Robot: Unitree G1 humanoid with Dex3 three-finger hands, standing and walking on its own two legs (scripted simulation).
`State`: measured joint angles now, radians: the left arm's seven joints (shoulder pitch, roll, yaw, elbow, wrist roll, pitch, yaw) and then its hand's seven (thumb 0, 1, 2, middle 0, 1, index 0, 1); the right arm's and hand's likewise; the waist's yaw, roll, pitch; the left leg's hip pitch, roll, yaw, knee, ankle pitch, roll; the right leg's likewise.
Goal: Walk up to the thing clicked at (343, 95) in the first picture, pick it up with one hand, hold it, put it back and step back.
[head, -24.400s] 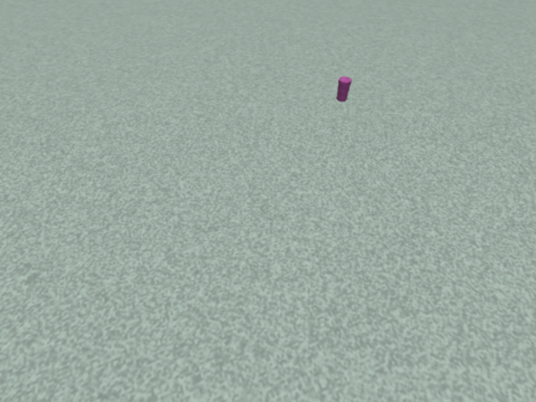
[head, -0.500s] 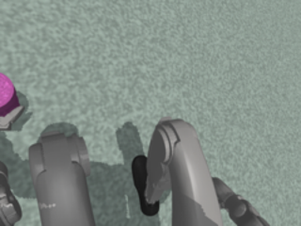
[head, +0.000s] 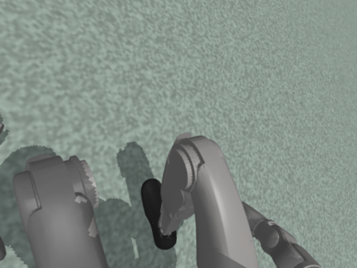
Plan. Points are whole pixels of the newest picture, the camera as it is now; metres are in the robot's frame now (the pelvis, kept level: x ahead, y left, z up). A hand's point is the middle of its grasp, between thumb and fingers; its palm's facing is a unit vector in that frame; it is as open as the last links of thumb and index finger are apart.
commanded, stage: lower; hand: left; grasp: from the side
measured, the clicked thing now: out of the picture +0.41 +0.30 -0.19
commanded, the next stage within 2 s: loosen in 0.32 s
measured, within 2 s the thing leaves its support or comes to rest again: rests again in 0.86 s
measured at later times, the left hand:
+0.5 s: hand out of the picture +0.41 +0.30 -0.19, palm faces +0.45 -0.89 +0.00, open 10.7 cm
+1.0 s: hand out of the picture +0.41 +0.30 -0.18, palm faces +0.45 -0.89 +0.02, open 16.5 cm
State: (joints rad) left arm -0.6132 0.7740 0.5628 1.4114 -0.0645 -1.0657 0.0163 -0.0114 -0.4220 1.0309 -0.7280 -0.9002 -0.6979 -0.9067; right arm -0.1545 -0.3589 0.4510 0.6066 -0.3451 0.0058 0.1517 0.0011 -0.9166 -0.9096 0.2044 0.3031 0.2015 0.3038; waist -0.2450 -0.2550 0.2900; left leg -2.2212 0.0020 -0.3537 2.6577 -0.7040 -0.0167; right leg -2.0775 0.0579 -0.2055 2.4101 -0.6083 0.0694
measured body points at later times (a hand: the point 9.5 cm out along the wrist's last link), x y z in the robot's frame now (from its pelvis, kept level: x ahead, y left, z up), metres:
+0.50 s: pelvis +0.00 +0.01 +0.00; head +0.22 +0.20 +0.33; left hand +0.38 +0.34 -0.19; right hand +0.17 -0.24 -0.03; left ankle +0.08 +0.12 -0.25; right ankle +0.14 -0.13 -0.25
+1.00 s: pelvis -0.01 +0.01 +0.00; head +0.21 +0.20 +0.33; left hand +0.39 +0.34 -0.17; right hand +0.16 -0.24 -0.03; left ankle +0.08 +0.12 -0.25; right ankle +0.14 -0.13 -0.25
